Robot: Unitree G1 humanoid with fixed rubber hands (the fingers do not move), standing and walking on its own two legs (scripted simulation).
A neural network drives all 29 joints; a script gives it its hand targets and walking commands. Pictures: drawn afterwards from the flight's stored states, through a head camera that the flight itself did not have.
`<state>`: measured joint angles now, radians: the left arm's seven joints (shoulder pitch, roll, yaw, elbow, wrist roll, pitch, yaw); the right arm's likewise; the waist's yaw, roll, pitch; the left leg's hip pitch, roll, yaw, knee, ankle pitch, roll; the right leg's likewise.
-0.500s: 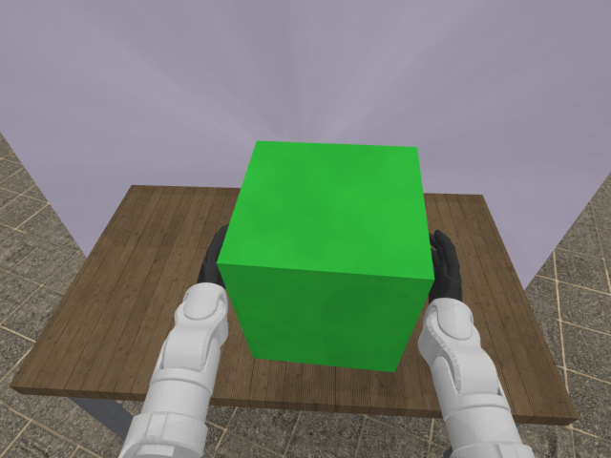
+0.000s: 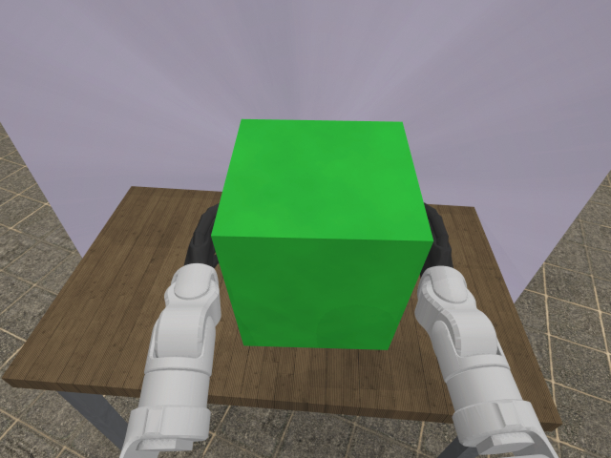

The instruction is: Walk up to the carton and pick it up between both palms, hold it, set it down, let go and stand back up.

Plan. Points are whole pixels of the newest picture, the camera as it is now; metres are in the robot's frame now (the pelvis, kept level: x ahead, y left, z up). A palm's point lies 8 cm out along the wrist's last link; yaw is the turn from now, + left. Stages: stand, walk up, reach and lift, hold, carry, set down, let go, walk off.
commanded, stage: reach and lift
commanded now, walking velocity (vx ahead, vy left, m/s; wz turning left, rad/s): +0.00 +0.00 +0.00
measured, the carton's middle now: (318, 240) +0.38 -0.01 +0.11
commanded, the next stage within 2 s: hold in 0.94 s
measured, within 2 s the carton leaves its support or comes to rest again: neither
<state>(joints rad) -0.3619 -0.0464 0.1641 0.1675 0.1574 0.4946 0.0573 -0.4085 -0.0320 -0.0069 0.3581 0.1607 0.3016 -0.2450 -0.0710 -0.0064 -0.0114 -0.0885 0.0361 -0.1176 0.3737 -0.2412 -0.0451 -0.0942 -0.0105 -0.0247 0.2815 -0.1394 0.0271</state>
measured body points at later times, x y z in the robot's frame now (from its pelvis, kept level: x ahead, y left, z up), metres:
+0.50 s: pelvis -0.01 +0.00 +0.00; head -0.03 +0.01 +0.45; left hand +0.36 +0.15 +0.13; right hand +0.36 -0.16 +0.13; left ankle -0.02 +0.15 -0.75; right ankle +0.01 -0.14 -0.75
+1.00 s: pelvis -0.01 +0.00 +0.00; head -0.05 +0.01 +0.45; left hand +0.36 +0.15 +0.15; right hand +0.36 -0.15 +0.15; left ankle -0.02 +0.15 -0.75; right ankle +0.01 -0.14 -0.75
